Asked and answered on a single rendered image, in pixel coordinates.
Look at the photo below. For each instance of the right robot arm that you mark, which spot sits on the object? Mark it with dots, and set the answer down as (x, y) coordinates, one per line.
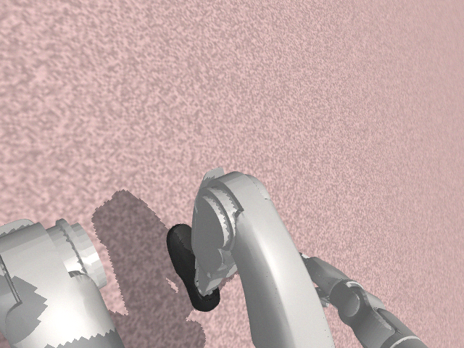
(373, 325)

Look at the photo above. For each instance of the right robot foot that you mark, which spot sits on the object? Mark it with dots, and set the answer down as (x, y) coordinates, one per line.
(183, 260)

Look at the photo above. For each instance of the right robot hand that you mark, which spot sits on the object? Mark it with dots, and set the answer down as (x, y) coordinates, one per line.
(324, 275)

